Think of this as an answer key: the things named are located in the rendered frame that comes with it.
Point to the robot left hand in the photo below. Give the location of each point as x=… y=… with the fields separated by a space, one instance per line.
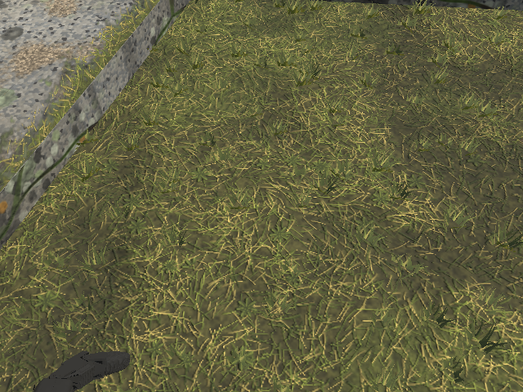
x=78 y=371

